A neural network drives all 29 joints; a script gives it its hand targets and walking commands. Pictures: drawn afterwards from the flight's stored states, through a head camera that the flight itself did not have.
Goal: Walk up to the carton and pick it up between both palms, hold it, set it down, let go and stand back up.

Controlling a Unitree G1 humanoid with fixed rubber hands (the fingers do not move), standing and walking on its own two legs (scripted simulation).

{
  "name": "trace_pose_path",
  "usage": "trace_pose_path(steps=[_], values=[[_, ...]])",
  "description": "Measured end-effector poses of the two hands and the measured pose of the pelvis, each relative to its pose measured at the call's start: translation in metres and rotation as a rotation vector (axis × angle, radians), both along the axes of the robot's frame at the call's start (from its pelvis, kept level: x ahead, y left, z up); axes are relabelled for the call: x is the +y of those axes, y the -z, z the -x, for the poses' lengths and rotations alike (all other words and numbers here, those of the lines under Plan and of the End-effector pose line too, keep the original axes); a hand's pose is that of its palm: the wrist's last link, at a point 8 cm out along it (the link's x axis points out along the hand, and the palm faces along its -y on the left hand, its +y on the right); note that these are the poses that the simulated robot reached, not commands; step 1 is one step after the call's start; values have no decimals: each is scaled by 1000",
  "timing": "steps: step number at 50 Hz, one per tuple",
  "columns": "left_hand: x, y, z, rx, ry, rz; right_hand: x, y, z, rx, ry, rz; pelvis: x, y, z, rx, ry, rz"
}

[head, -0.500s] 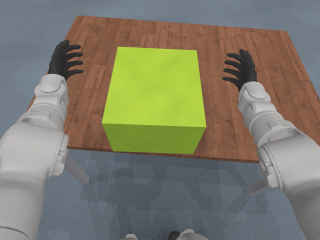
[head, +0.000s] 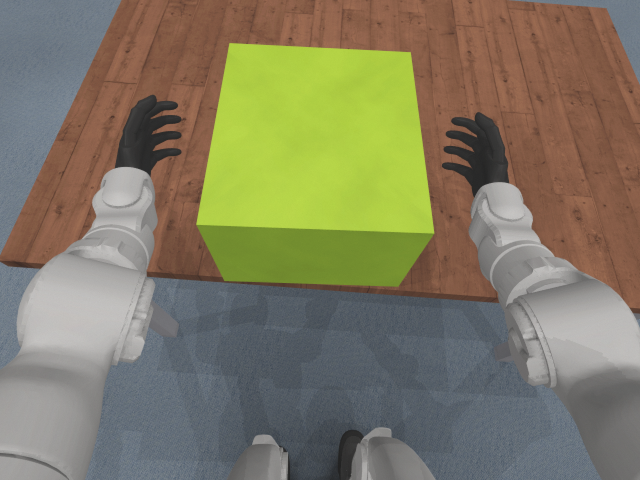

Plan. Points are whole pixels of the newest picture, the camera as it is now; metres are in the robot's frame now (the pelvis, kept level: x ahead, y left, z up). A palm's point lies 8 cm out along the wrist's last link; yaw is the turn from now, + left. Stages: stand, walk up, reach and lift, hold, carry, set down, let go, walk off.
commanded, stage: reach and lift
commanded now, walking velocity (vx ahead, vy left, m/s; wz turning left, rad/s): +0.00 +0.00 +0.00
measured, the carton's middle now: (316, 168) +0.51 +0.02 -0.01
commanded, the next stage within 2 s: none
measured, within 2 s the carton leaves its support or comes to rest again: neither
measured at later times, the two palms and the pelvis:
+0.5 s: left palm (173, 165) +0.47 +0.19 +0.05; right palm (455, 179) +0.46 -0.16 +0.04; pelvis +0.00 +0.01 +0.00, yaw -1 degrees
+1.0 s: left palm (175, 162) +0.47 +0.19 +0.06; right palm (455, 181) +0.45 -0.16 +0.05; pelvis +0.00 +0.00 +0.01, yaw +0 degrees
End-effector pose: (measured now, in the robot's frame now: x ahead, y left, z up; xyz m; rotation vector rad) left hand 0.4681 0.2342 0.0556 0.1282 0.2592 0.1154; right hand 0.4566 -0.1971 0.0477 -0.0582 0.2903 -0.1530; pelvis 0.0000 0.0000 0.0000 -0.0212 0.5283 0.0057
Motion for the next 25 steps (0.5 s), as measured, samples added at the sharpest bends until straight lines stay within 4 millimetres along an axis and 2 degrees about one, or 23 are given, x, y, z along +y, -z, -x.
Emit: trace_pose_path(steps=[8, 15, 25], values=[[-11, 7, -4, -17, 20, 18, 6, 3, -4, -20, -7, -2, 3, 5, -1, 16, 8, 1], [-18, 5, -6, -23, 31, 24, 19, 3, -5, -20, -19, -15, 6, 5, -2, 7, 12, 5], [-40, 8, -4, -21, 64, 56, 40, 3, -2, -25, -29, -29, 8, 0, -2, -12, 11, 12]])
